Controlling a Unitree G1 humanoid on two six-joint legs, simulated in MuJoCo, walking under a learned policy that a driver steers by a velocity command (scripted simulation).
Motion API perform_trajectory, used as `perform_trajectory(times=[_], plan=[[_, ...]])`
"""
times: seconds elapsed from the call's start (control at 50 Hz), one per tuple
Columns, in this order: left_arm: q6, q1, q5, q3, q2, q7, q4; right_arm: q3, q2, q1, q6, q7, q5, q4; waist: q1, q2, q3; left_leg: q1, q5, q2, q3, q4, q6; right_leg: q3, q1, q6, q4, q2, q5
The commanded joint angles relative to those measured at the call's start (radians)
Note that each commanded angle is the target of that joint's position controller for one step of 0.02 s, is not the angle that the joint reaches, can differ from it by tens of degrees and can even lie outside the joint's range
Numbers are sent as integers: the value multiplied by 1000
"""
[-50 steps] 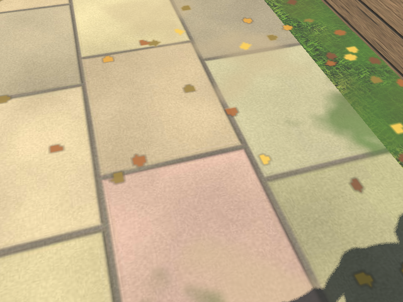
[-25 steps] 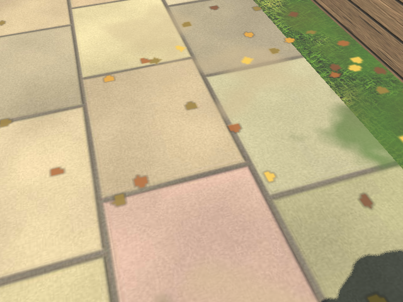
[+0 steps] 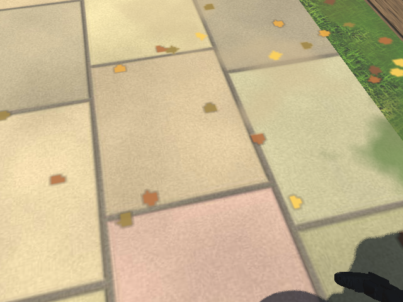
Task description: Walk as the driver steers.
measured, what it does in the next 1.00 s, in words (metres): walks ahead, turning right: right foot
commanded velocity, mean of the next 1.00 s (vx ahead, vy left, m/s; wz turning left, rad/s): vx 0.49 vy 0.00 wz -0.36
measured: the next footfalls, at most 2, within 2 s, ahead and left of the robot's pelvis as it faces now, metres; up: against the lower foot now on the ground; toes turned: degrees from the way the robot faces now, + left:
right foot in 0.56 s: +0.47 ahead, -0.16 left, +0.00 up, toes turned -13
left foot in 1.04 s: +0.81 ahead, -0.05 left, +0.00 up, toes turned -27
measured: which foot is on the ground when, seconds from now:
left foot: down 0.00-0.58, up 0.60-1.00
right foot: up 0.00-0.54, down 0.56-1.00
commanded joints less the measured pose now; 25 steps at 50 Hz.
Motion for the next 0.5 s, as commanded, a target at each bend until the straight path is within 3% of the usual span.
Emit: perform_trajectory(times=[0.02, 0.04, 0.06, 0.08, 0.1, 0.12, 0.16, 0.22, 0.34, 0.44, 0.48, 0.5], plan=[[-57, 24, -29, -4, 54, -18, -78, -54, -200, 464, 6, -5, -10, 92, -188, 191, -381, 912, -453, 374, -846, -313, 249, 166, -743, -42, 799, 58, -38], [-72, -77, -52, 12, 111, -18, -120, -41, -162, 356, -2, -5, -3, 77, -160, 159, -214, 764, -391, 353, -686, -331, 201, 133, -823, -60, 820, 7, 38], [-78, -131, -48, 15, 124, -9, -134, -29, -134, 262, -11, -3, -8, 54, -123, 50, -143, 592, -259, 323, -554, -355, 176, 114, -773, -68, 770, -52, 142], [-72, -154, -29, 28, 124, 2, -136, -21, -107, 210, -18, 3, -22, 50, -85, 11, -93, 448, -150, 285, -450, -381, 154, 99, -715, -71, 712, -89, 204], [-57, -115, -23, 30, 102, 5, -133, -15, -93, 194, -24, 6, -34, 55, -43, 48, -97, 367, -107, 262, -388, -404, 152, 110, -641, -72, 674, -120, 234], [-43, -93, -21, 30, 80, 7, -127, -11, -80, 199, -24, 9, -32, 65, -29, 59, -88, 322, -95, 242, -349, -426, 154, 108, -609, -70, 641, -129, 235], [-24, -117, -21, 33, 68, 11, -141, -11, -99, 234, -23, -2, -27, 83, -18, 65, -47, 263, -95, 225, -286, -470, 162, 91, -625, -56, 562, -142, 251], [-13, -237, -13, 41, 89, 10, -184, -21, -148, 296, -23, -30, -34, 100, -41, 46, -3, 303, -60, 238, -227, -507, 158, 94, -763, -24, 419, -155, 406], [-22, -413, -18, 30, 64, -20, -241, -18, -157, 387, -18, -53, -28, 119, -102, 42, 16, 412, 44, 212, -53, -511, 93, 56, -781, -32, 133, -92, 655], [-24, -541, -20, 12, 50, -55, -316, -23, -169, 462, 10, -55, -23, 141, -143, 30, 55, 618, 148, 270, 14, -437, 79, 12, -854, -55, 19, -65, 564], [-25, -546, -21, 14, 63, -71, -344, -29, -188, 448, 25, -59, -18, 132, -125, 51, 46, 666, 334, 289, 40, -358, 63, -30, -820, -79, -2, -38, 457], [-25, -521, -21, 22, 81, -77, -352, -34, -205, 429, 32, -63, -16, 120, -101, 75, 16, 673, 531, 291, 58, -290, 51, -66, -751, -97, -1, -7, 403]])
